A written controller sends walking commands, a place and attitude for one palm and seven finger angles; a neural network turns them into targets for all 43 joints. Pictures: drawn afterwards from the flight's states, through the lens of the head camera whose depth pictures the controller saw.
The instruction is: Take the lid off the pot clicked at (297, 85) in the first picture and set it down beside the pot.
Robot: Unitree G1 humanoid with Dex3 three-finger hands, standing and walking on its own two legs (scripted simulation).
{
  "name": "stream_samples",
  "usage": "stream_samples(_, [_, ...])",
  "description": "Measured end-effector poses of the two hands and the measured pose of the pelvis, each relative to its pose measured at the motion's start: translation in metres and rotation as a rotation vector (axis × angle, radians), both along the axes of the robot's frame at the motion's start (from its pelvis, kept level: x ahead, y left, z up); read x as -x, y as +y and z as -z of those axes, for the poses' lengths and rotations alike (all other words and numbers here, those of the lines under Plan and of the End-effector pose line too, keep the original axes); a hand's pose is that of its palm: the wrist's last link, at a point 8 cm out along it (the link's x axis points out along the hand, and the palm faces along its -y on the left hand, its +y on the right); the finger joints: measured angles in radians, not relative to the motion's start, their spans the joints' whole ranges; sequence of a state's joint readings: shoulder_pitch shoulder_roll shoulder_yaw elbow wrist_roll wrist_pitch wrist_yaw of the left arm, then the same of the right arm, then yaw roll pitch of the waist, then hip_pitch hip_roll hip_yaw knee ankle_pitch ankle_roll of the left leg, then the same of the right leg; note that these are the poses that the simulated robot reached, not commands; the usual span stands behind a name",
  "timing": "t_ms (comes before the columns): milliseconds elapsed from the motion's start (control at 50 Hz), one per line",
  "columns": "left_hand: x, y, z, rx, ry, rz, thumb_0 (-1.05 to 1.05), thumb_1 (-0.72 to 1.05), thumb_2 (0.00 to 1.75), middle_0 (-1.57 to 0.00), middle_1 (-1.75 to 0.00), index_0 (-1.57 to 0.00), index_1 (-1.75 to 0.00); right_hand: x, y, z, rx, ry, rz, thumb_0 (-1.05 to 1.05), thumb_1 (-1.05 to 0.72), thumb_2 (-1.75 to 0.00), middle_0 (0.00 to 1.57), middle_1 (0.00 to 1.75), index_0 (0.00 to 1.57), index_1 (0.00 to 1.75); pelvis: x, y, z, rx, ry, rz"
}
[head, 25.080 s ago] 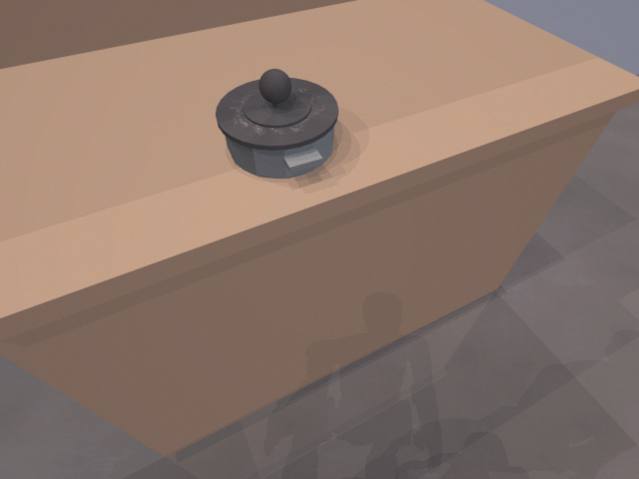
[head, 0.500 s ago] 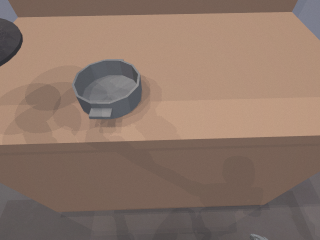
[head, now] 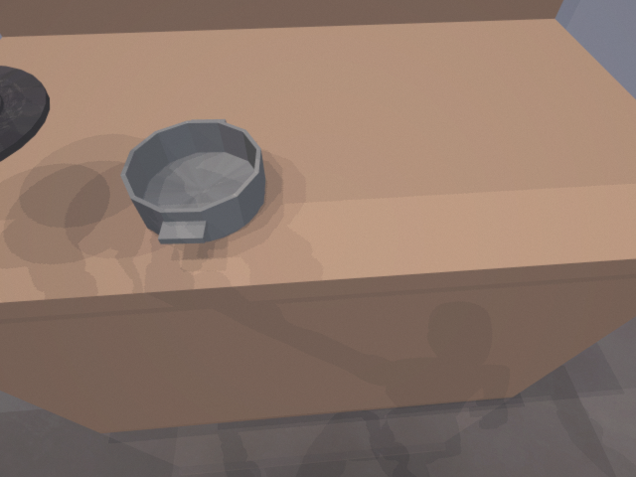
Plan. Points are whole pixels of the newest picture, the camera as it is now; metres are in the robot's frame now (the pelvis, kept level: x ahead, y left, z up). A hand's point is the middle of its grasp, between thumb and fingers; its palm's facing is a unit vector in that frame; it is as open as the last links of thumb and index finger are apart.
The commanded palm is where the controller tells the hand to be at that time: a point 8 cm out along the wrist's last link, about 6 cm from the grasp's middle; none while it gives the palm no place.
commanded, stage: lower the lid onto the table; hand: left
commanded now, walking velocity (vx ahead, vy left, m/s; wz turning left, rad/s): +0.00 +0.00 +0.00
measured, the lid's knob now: out of the picture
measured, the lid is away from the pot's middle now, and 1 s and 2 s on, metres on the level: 0.23 0.23 0.24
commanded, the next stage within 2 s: none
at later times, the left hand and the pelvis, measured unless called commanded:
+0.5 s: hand out of the picture +0.44 +0.36 +0.24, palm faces -0.26 -0.23 -0.94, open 7.6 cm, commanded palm +0.44 +0.37 +0.30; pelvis +0.00 +0.00 +0.00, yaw +0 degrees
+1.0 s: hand out of the picture +0.45 +0.36 +0.20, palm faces -0.34 -0.23 -0.91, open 7.6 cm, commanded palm +0.47 +0.37 +0.27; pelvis +0.00 +0.01 -0.01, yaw +0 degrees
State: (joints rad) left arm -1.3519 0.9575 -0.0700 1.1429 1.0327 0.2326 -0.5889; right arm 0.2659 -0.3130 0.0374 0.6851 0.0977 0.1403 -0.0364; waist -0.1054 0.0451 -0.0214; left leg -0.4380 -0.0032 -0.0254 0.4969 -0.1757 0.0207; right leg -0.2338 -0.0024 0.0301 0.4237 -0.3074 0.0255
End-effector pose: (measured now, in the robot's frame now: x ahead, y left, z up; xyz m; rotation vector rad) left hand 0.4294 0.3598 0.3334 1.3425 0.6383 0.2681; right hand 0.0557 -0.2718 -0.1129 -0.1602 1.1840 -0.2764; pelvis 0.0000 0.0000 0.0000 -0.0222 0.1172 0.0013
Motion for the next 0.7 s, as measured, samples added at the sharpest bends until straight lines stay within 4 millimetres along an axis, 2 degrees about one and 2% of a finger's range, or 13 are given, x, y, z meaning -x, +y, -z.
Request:
stream_samples(380, [-0.001, -0.002, 0.028, 0.002, 0.058, 0.053, 0.01, 0.23, 0.86, -0.62, -0.88, -0.65, -0.88, -0.002, 0.001, -0.001, 0.013, -0.009, -0.006, 0.01, -0.91, -0.90, 0.21, 0.30, 0.21, 0.30, 0.004, 0.001, 0.002, 0.005, 0.002, -0.007])
stream_samples(700, [-0.004, 0.005, 0.052, 0.019, 0.106, 0.071, 0.01, 0.24, 0.86, -0.62, -0.88, -0.65, -0.88, 0.017, -0.001, 0.000, 0.032, 0.037, 0.025, 0.01, -0.91, -0.90, 0.21, 0.30, 0.21, 0.30, 0.005, 0.003, 0.003, 0.010, 0.011, 0.000])
